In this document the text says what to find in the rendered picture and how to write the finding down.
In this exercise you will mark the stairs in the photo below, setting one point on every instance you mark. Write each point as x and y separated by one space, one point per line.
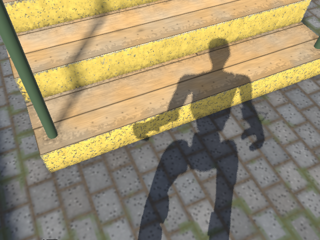
114 72

